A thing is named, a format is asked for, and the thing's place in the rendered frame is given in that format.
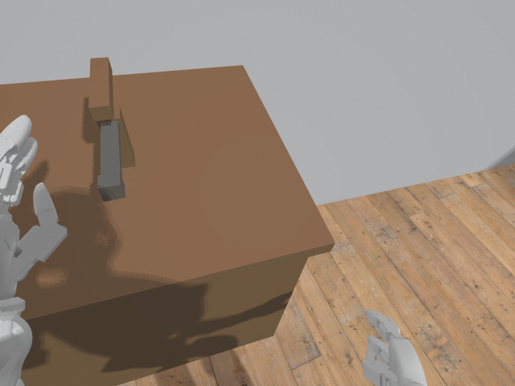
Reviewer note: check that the right robot hand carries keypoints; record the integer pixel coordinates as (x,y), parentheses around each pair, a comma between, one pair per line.
(399,363)

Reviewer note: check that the counter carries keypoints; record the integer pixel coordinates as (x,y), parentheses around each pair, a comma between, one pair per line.
(200,257)

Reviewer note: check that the left robot hand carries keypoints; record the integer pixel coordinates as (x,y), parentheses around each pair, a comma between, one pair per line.
(17,152)

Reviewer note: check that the robot left forearm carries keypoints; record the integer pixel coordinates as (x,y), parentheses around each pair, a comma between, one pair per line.
(15,341)

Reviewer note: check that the tap lever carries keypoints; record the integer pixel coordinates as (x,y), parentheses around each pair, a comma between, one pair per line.
(110,183)

